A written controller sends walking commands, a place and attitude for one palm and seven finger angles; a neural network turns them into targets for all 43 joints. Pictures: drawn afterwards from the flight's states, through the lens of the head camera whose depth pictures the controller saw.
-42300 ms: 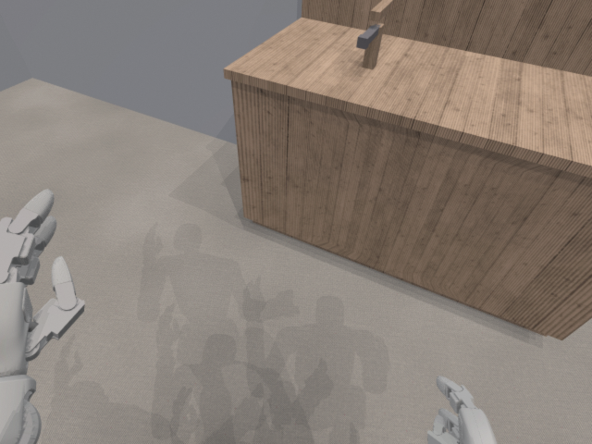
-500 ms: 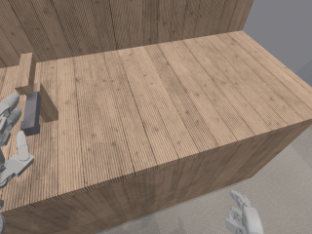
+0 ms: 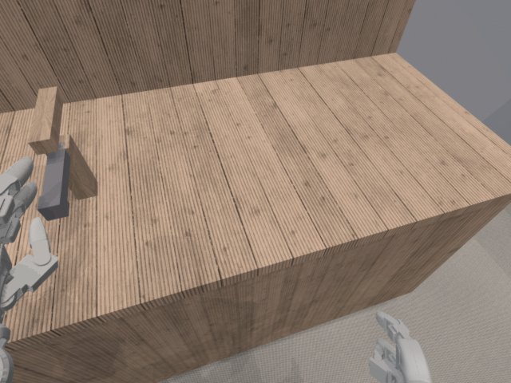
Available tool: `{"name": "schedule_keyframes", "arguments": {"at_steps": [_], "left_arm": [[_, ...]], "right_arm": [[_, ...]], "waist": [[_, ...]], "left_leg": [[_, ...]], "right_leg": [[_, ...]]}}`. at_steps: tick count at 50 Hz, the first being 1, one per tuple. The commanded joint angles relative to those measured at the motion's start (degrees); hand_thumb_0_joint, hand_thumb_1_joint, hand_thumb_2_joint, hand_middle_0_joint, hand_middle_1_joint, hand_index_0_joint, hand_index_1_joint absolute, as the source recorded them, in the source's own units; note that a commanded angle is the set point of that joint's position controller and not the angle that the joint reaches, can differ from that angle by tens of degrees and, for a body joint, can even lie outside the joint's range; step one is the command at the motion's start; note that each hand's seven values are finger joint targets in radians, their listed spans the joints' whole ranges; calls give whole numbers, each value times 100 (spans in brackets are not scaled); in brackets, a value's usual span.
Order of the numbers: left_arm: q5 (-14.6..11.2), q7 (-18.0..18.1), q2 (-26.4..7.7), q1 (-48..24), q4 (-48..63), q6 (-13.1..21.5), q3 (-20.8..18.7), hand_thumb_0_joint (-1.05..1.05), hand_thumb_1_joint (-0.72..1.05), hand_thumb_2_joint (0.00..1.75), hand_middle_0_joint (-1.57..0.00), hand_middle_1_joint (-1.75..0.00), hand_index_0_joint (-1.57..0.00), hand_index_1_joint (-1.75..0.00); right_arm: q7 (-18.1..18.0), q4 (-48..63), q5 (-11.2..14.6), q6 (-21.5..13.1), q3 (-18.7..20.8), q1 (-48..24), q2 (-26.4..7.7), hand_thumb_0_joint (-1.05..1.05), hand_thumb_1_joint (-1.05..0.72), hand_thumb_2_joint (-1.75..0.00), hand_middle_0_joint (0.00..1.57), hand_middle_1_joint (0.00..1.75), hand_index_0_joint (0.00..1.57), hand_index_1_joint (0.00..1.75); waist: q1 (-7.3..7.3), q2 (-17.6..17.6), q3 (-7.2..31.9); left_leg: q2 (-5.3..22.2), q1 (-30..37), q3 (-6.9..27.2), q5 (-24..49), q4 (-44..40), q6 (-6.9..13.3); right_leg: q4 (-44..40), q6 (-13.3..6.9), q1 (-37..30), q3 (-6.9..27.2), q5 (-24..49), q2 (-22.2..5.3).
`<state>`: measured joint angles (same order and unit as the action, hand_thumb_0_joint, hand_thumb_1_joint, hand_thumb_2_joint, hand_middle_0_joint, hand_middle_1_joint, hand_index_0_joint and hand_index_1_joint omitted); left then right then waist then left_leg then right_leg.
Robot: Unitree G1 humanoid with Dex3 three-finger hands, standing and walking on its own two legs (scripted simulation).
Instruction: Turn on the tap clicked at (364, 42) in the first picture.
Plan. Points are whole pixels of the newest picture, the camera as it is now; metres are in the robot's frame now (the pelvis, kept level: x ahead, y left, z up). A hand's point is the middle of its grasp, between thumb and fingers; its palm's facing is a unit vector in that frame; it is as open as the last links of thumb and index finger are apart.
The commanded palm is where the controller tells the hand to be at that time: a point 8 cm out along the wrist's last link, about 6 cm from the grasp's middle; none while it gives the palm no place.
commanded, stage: shuffle to correct the standing spot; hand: left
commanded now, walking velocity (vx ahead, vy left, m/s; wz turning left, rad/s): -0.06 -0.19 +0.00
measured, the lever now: (54, 206) +0.32 +0.31 +0.11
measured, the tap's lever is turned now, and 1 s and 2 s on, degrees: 0 0 0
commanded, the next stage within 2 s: come to a stop and stand still in 2.00 s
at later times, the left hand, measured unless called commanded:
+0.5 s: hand (49, 259) +0.22 +0.25 +0.15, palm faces +0.34 -0.86 -0.39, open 7.5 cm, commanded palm +0.16 +0.29 +0.18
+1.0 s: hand (58, 257) +0.22 +0.24 +0.16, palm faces +0.34 -0.85 -0.40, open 7.5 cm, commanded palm +0.16 +0.28 +0.18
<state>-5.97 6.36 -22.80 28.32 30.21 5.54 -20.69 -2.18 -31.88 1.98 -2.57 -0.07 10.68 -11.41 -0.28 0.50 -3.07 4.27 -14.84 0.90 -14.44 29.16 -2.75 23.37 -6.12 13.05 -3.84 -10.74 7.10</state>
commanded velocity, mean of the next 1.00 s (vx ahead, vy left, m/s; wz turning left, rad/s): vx -0.05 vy -0.19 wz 0.00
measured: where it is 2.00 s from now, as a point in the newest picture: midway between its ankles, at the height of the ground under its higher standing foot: outside the picture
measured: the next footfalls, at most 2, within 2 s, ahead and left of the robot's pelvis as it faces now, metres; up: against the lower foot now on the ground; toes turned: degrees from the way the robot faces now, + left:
none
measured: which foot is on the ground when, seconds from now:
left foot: down 0.00-1.00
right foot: down 0.00-1.00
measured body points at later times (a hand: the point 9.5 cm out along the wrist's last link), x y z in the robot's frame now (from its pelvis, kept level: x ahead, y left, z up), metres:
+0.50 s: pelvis +0.00 +0.01 +0.00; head +0.03 +0.01 +0.45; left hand +0.20 +0.29 +0.18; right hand +0.18 -0.22 -0.08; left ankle +0.01 +0.15 -0.74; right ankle +0.02 -0.04 -0.74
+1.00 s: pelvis +0.01 +0.00 +0.00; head +0.03 +0.00 +0.45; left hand +0.20 +0.28 +0.18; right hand +0.18 -0.23 -0.08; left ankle +0.01 +0.15 -0.74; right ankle +0.02 -0.04 -0.74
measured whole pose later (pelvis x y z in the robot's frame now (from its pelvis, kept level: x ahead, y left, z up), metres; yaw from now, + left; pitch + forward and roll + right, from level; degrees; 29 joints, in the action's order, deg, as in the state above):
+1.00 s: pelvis +0.01 +0.00 +0.00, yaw +0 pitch +0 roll -1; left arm -6.3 6.6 -22.3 28.4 30.2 5.0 -20.0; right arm -2.3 -32.0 2.1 -2.2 0.1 10.5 -11.8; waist -0.1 0.9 -2.7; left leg 4.2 -14.5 1.2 -15.0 29.3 -3.0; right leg 24.0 -6.6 12.8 -4.2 -11.7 7.0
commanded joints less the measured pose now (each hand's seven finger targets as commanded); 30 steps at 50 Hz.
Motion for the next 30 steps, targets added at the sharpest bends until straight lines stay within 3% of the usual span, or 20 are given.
{"name": "schedule_keyframes", "arguments": {"at_steps": [1, 10, 16, 20, 24, 30], "left_arm": [[-18, 121, -928, -251, 1293, 403, -647, 0, 90, 90, -20, -30, -20, -30], [-13, 158, -1033, -238, 1307, 403, -738, 0, 90, 90, -20, -30, -20, -30], [-6, 117, -859, -132, 1158, 381, -616, 0, 90, 90, -20, -30, -20, -30], [-18, 119, -943, -174, 1119, 346, -663, 0, 90, 90, -20, -30, -20, -30], [12, 135, -936, -401, 1186, 366, -641, 0, 90, 90, -20, -30, -20, -30], [-12, 159, -1042, -302, 1343, 396, -713, 0, 90, 90, -20, -30, -20, -30]], "right_arm": [[-49, 889, 20, -268, 254, -491, -699, 0, -90, -90, 20, 30, 20, 30], [-59, 876, 41, -293, 246, -545, -671, 0, -90, -90, 20, 30, 20, 30], [-44, 893, 16, -268, 244, -465, -702, 0, -90, -90, 20, 30, 20, 30], [-54, 884, 52, -279, 247, -498, -683, 0, -90, -90, 20, 30, 20, 30], [-51, 906, 12, -290, 271, -456, -705, 0, -90, -90, 20, 30, 20, 30], [-47, 887, 30, -295, 239, -537, -665, 0, -90, -90, 20, 30, 20, 30]], "waist": [[7, 179, 907], [15, 424, 831], [11, 326, 865], [2, 161, 812], [11, 222, 798], [1, 466, 941]], "left_leg": [[399, 283, 293, 299, -189, 490], [506, 184, 439, 359, -429, 499], [536, 133, 452, 298, -438, 506], [481, 226, 422, 156, -378, 491], [461, 154, 422, 58, -345, 481], [520, 291, 502, 679, -424, 501]], "right_leg": [[-556, 633, -256, 991, 753, -1255], [-456, 613, -351, 925, 696, -1181], [-434, 600, -368, 854, 666, -1135], [-521, 575, -211, 963, 583, -1162], [-553, 567, -216, 1021, 460, -1190], [-357, 520, -404, 869, 931, -1154]]}}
